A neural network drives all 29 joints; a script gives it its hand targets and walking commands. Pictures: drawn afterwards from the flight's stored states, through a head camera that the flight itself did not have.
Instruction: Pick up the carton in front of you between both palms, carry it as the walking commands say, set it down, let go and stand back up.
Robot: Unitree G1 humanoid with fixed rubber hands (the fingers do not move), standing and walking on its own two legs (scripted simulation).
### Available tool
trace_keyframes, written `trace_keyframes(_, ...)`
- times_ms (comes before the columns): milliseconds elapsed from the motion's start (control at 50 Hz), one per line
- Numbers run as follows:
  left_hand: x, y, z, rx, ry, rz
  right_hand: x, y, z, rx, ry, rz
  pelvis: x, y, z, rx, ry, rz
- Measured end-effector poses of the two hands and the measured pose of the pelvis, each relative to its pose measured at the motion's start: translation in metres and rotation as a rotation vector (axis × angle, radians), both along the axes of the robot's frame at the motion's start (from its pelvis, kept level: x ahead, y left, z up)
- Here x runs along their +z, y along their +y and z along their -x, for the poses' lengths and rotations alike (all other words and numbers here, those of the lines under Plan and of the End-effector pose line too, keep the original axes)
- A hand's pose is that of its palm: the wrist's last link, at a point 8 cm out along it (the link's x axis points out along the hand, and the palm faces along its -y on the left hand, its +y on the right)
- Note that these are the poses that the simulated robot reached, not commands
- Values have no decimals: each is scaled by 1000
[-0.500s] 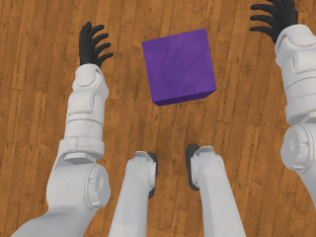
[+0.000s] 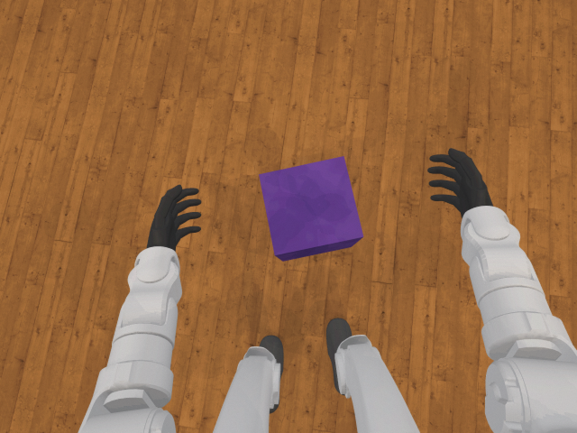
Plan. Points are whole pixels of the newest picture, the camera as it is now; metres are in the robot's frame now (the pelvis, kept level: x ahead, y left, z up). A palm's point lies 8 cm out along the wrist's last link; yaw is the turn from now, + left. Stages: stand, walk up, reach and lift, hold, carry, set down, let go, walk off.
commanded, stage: let go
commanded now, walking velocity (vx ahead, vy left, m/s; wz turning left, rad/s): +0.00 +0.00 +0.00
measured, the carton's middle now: (309, 214) +0.49 -0.02 -0.57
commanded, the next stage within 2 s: stand in 1.02 s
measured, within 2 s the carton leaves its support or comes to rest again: neither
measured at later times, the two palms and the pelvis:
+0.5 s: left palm (55, 375) +0.23 +0.26 +0.00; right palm (519, 331) +0.25 -0.21 -0.01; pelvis +0.06 +0.03 +0.08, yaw +0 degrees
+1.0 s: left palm (41, 392) +0.22 +0.26 +0.02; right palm (532, 382) +0.21 -0.20 +0.01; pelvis +0.05 +0.03 +0.08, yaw +0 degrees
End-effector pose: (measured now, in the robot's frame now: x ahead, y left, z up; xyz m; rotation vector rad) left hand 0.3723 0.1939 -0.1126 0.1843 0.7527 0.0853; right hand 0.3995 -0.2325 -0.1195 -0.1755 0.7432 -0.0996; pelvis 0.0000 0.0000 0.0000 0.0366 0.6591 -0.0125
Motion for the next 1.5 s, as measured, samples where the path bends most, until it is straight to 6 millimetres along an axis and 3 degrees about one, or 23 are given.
trace_keyframes(200, 57, 33, 55, -16, 21, 7, 53, 8, 57, 11, 5, -11, 36, 11, -27, 2, -186, 21)
trace_keyframes(460, 111, 60, 135, 10, 33, 16, 106, 25, 139, 18, 30, -14, 72, 25, -56, 11, -473, 44)
trace_keyframes(560, 123, 67, 151, 2, 29, 17, 121, 28, 164, 18, 34, -13, 78, 28, -61, 13, -577, 49)
trace_keyframes(660, 126, 70, 154, -14, 27, 19, 129, 28, 182, 14, 47, -12, 79, 31, -59, 12, -660, 53)
trace_keyframes(1020, 129, 68, 156, 14, 60, -22, 125, 29, 194, 3, 53, -17, 75, 30, -51, 17, -753, 53)
trace_keyframes(1260, 105, 115, 170, 52, 122, -158, 118, -27, 205, -34, 141, 183, 72, 26, -62, 21, -665, 45)
trace_keyframes(1500, 98, 116, 165, 52, 169, -163, 114, -30, 201, -34, 181, 196, 75, 26, -72, 24, -666, 44)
